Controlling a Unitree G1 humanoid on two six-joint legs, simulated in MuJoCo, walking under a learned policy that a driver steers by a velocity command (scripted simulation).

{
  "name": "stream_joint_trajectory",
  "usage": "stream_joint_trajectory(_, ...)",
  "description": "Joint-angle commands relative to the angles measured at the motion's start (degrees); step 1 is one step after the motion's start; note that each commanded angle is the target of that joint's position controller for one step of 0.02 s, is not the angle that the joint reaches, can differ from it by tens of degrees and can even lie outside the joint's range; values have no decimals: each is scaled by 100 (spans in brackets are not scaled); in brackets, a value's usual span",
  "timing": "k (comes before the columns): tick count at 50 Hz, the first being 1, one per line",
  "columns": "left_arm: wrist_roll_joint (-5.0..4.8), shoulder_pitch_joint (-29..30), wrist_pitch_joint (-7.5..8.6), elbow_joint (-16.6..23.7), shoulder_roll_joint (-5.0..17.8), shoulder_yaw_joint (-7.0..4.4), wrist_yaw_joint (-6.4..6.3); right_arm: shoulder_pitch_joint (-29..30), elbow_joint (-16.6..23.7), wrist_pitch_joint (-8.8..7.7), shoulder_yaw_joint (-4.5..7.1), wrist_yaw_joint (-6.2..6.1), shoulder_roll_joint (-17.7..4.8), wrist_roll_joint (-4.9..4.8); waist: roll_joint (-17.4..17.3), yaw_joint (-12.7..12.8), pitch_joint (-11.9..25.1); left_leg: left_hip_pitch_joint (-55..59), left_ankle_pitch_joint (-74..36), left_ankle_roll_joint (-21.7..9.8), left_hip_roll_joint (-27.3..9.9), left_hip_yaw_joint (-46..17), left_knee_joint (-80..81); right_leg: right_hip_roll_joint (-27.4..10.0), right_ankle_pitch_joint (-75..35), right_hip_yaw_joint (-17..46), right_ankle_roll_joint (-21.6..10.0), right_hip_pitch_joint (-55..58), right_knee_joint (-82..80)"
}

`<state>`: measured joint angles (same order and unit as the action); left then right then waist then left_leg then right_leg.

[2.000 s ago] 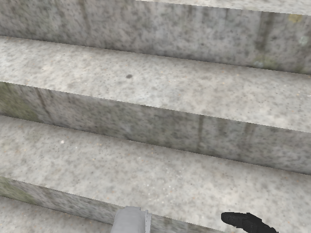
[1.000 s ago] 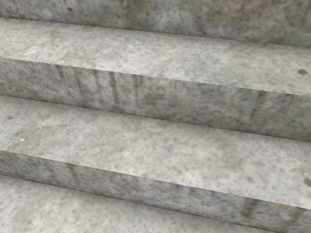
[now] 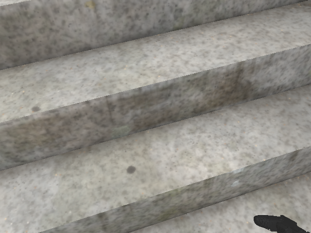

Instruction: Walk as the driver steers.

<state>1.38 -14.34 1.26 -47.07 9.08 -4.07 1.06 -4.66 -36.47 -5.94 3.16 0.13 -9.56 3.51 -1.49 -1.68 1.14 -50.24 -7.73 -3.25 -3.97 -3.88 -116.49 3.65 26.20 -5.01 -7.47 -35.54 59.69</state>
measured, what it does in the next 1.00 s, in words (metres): climbs, turning left: left foot 0.20 m higher, then right foot 0.20 m higher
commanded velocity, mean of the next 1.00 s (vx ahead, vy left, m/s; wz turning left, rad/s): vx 0.50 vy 0.00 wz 0.18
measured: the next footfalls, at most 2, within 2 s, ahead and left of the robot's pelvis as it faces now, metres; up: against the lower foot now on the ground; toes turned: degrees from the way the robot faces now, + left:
left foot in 0.36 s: +0.33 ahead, -0.02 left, +0.20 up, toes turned +1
right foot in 0.78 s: +0.65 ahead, -0.23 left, +0.40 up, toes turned +1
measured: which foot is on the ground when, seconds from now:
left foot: up 0.00-0.34, down 0.36-0.80, up 0.82-1.00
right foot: down 0.00-0.36, up 0.38-0.76, down 0.78-1.00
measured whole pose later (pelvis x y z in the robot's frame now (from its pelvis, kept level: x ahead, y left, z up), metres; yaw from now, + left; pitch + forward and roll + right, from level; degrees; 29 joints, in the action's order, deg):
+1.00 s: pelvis +0.57 -0.12 +0.43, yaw +15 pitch +2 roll -3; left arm 1.6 -15.3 5.9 -55.4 13.2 -4.6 -1.2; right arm -5.8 -36.0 -4.8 4.8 0.1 -10.3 1.3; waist -4.0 -2.7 3.7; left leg -58.1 4.8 -8.5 4.1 -5.8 -125.5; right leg -4.7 23.6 -14.2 -1.5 -25.6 47.8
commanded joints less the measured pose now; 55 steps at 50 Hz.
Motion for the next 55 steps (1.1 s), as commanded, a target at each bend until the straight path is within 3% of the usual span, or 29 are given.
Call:
stream_joint_trajectory(1, 56, -54, 386, 50, 339, -76, 25, -289, 258, 103, -302, -143, 413, -51, 365, -149, -188, -1678, 361, -86, -46, 279, -369, -962, -1614, 2069, 576, 1017, -2996)
stream_joint_trajectory(4, 128, -856, 507, -307, 347, -50, 115, 405, 434, 124, -489, -223, 777, -210, 523, 242, -84, -3565, 1313, -228, 17, 585, -2387, -1277, -1891, 2395, 488, 2142, -3524)
stream_joint_trajectory(7, 69, -1221, 503, -630, 156, 65, 106, 1504, 838, 271, -726, -226, 1065, -172, 175, 409, -521, -3830, 1455, -325, 114, 1155, -1920, -851, -1331, 1922, 869, 1726, -4131)
stream_joint_trajectory(10, -160, -1869, 470, -906, 212, 123, -213, 2290, 991, 420, -837, -147, 1046, -325, 461, 820, -495, -2726, 1516, -366, 429, 2063, 2, -968, -3615, 1697, 612, 1637, -5420)
stream_joint_trajectory(12, -77, -2080, 405, -1128, 331, 100, -429, 1522, 606, 426, -815, -121, 1122, -242, 689, 431, 279, -2172, 1719, -686, 417, 1738, 236, -1147, -6088, 1059, 519, 3176, -5121)
stream_joint_trajectory(14, -441, -1259, 422, -765, 561, 90, -598, 415, -2, 493, -672, -138, 530, -511, 666, -289, 1112, 974, 2304, -820, 948, 2151, 2747, -1010, -10867, -74, 585, 2539, -4714)
stream_joint_trajectory(17, -594, -996, 806, -582, 1312, -90, -608, -1080, -507, 768, -337, -296, -469, -612, 1349, -1035, 1578, 2092, 4413, -747, 1361, 2013, 4871, -1805, -14717, 285, 322, 4004, -2602)
stream_joint_trajectory(18, -663, -671, 887, -392, 1591, -245, -497, -1745, -718, 739, -199, -255, -724, -580, 628, -1545, 1805, 3029, 3986, -1154, 1275, 1229, 6203, -1490, -13508, 289, 385, 3604, -228)
stream_joint_trajectory(19, -370, -316, 1005, -46, 1040, -244, -242, -2057, -1048, 770, -67, -170, -920, -436, -1160, -1465, 1741, 4366, 2009, -2156, -13, -1521, 7405, -296, -4391, 512, 938, 1165, 2702)
stream_joint_trajectory(20, 101, 190, 888, 506, 619, -186, 28, -1216, -1214, 875, -13, -345, -408, -316, -1420, -896, 1429, 3989, 3295, -2937, -514, -5181, 9449, 657, -1928, 1028, 1011, -1212, 6180)
stream_joint_trajectory(21, 348, 683, 899, 1293, -198, 113, 117, -866, -1185, 686, -2, -390, -269, -279, -295, -245, 647, 3561, 5333, -2481, -623, -5224, 9902, 449, -2152, 1338, 482, -2447, 7693)
stream_joint_trajectory(23, 359, 548, 746, 1464, -826, 522, 54, -1009, -1841, 372, -164, -357, 367, -157, 1194, 539, -704, 2440, 4374, -1576, -406, -3267, 9346, 9, -2482, 1395, -9, -3300, 7424)
stream_joint_trajectory(25, 203, -93, 504, 1159, -713, 605, -86, -716, -1860, 164, -220, -237, 403, -171, 1385, 870, -834, 1748, 2762, -1083, -101, -1625, 9348, -229, -2576, 1151, 91, -2950, 6842)
stream_joint_trajectory(28, 165, 1117, 392, 1770, -525, 719, -165, -978, -1893, -98, -200, -115, -47, -322, 877, 729, -1253, 1259, 1949, -993, 115, -851, 9800, -712, -2074, 566, 213, -3087, 5143)
stream_joint_trajectory(31, 174, 1994, 383, 2200, -641, 724, -301, -2373, -2092, -280, -14, -183, -484, -303, -413, -54, -506, 3582, 1106, -1413, -404, -1696, 10139, -867, -935, 385, 36, -4754, 6866)
stream_joint_trajectory(33, 400, 2923, 423, 2694, -759, 838, -220, -2947, -2196, -176, 92, -275, -484, -334, -254, -412, -428, 4470, 1494, -1202, -246, -1794, 10377, -1140, -344, 561, -75, -5082, 5583)
stream_joint_trajectory(35, 279, 3240, 282, 2892, -636, 882, -109, -3129, -2117, -95, 154, -355, -528, -375, -139, -574, -77, 4494, -38, -1359, -207, -1301, 11276, -1011, -405, -333, 92, -3715, 3715)
stream_joint_trajectory(36, -19, 3428, 278, 2992, -971, 1012, -118, -2663, -1996, -32, 173, -384, -384, -512, -470, -342, 119, 3098, -1312, -1269, -110, -877, 11704, -831, 576, -393, -95, -1154, 1702)
stream_joint_trajectory(37, -217, 2406, 301, 2434, -664, 814, -160, -2572, -1718, -142, 138, -354, -500, -555, -248, 1, 1236, 2900, -5347, -1164, -79, -563, 10689, -141, 209, -755, -68, 1127, 1593)
stream_joint_trajectory(38, -282, 1248, 209, 2298, -222, 542, -244, -2594, -1524, -284, 353, -223, -1225, -434, -693, 522, 2289, 3919, -7405, -1134, -374, -901, 9565, -17, 230, -617, -28, 1712, 1117)
stream_joint_trajectory(39, -201, 1, 183, 2050, 350, 275, -272, -1952, -1320, -480, 554, -61, -1721, -596, -1021, 1344, 3072, 4242, -8169, -924, -544, -992, 8095, -334, -299, 195, -168, 2629, 562)
stream_joint_trajectory(40, 122, -827, 259, 1656, 1093, -6, -315, -1393, -999, -615, 517, 166, -1364, -779, 94, 1613, 3529, 2965, -6378, -587, 78, -865, 6213, -1483, 399, 2380, -631, 3810, -613)
stream_joint_trajectory(41, 189, -871, 140, 1475, 1576, -166, -386, -1028, -642, -577, 436, 329, -777, -566, 1997, 1620, 3319, 1482, -470, -272, 1218, -402, 3344, -2580, 226, 5054, -1313, 3909, -2816)
stream_joint_trajectory(42, 8, 45, 45, 1553, 1299, -178, -366, -1047, -403, -541, 429, 325, -536, -169, 1603, 1156, 3079, 881, 947, -121, 1119, -802, 507, -2722, 747, 5879, -1236, 3157, -3491)
stream_joint_trajectory(44, -153, 693, 168, 656, 509, -34, -311, -407, 54, -343, 146, 154, 367, 45, 306, 321, 1015, -573, 226, -357, 710, -409, -479, -2507, 2359, 4134, -701, 1849, -3054)
stream_joint_trajectory(45, -37, 574, 332, 202, 85, 89, -289, -445, 249, -230, -20, 76, 602, 104, 52, -13, 323, -813, 502, -496, 659, -444, -764, -2356, 1414, 3226, -472, 1165, -3097)
stream_joint_trajectory(47, 33, 107, 534, -560, -297, 166, -230, -765, 212, 14, -156, 32, 762, -139, -127, -285, -278, -1302, 1025, -548, 701, -518, -1125, -2237, -232, 1933, -190, 986, -3493)
stream_joint_trajectory(51, 78, -367, 808, -1011, 11, 195, -163, -140, 493, 406, -200, -122, 736, -427, 379, -287, -866, -2660, 2074, -598, 722, -473, -2245, -2532, -1477, 579, -11, 1324, -4663)
stream_joint_trajectory(55, 40, -582, 890, -1045, 843, 33, -105, 909, 1007, 571, -217, -257, 547, -301, 115, -296, -788, -3097, 2729, -687, 690, 38, -1438, -2061, -976, -436, 89, 1850, -5300)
